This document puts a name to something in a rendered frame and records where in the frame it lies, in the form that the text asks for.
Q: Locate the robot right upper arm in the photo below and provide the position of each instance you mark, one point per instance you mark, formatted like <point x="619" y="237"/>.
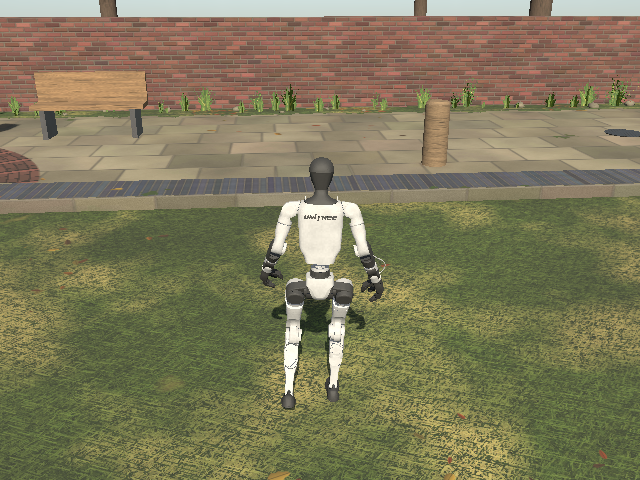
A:
<point x="352" y="211"/>

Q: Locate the robot right foot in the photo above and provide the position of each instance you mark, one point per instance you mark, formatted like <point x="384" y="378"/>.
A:
<point x="332" y="393"/>

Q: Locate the right robot thigh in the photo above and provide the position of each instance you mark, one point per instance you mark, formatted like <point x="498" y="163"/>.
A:
<point x="342" y="297"/>

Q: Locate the robot left forearm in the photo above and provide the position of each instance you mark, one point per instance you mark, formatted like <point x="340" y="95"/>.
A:
<point x="270" y="259"/>

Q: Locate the robot right hand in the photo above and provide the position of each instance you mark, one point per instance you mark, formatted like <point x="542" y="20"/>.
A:
<point x="373" y="286"/>

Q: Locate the robot left hand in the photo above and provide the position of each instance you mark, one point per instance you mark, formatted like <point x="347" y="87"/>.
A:
<point x="264" y="277"/>

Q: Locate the robot right forearm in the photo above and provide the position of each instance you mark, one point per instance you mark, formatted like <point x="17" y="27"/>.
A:
<point x="370" y="266"/>

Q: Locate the robot left upper arm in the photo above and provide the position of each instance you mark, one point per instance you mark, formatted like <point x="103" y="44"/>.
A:
<point x="289" y="210"/>

